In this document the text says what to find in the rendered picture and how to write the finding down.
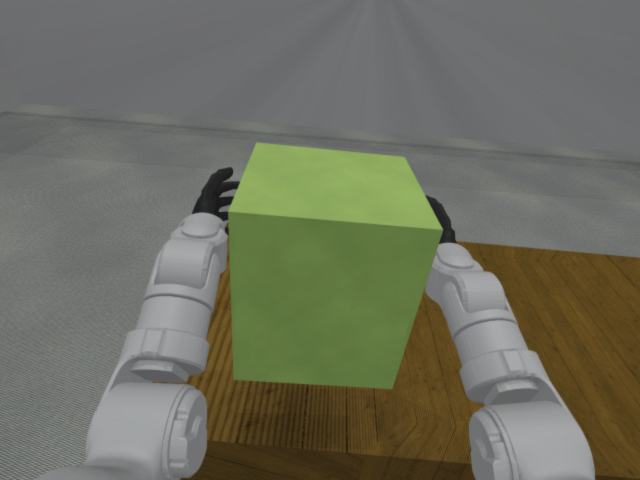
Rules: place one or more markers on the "robot right upper arm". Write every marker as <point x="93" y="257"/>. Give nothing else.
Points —
<point x="535" y="440"/>

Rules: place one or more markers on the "right robot hand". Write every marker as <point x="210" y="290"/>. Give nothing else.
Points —
<point x="448" y="235"/>

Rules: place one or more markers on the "robot right forearm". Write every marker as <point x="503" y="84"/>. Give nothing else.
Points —
<point x="497" y="367"/>

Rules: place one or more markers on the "left robot hand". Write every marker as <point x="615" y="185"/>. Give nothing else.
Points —
<point x="210" y="200"/>

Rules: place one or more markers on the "carton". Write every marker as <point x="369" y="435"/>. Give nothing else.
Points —
<point x="330" y="252"/>

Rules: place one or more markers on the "robot left forearm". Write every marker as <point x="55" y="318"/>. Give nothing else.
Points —
<point x="169" y="342"/>

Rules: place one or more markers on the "pedestal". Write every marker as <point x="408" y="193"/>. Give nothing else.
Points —
<point x="580" y="312"/>

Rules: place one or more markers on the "robot left upper arm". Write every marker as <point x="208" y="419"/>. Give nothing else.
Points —
<point x="144" y="431"/>

